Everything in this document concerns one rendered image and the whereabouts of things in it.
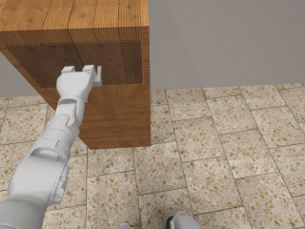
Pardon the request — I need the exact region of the left robot upper arm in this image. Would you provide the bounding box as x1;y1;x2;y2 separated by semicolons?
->
0;156;70;229

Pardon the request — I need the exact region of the left robot hand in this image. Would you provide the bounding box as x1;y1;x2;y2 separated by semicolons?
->
56;65;97;102

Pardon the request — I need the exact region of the handle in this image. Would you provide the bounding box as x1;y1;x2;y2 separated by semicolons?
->
92;66;102;87

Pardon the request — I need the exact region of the drawer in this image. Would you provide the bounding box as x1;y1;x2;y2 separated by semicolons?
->
6;39;143;89

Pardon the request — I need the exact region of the cabinet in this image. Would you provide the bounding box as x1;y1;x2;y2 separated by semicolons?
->
0;0;152;150

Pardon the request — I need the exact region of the right robot shin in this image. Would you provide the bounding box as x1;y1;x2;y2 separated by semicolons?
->
173;211;186;218

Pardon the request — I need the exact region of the left robot forearm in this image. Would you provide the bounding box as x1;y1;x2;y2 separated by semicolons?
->
8;95;85;196

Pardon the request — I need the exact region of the right robot thigh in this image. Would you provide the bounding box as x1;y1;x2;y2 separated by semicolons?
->
170;215;201;229

